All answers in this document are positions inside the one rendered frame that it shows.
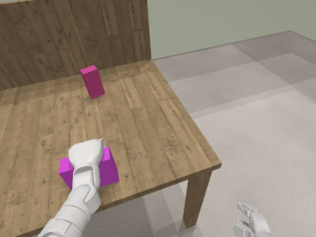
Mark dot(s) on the robot left hand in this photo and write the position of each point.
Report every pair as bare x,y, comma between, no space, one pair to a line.
90,151

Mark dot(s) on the left robot forearm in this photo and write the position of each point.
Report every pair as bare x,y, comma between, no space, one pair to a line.
82,202

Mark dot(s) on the table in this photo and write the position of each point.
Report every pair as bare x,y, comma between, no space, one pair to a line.
45,109

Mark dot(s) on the robot right hand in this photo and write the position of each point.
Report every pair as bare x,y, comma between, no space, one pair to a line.
257,222

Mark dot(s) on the sponge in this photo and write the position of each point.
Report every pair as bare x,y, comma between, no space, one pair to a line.
108,169

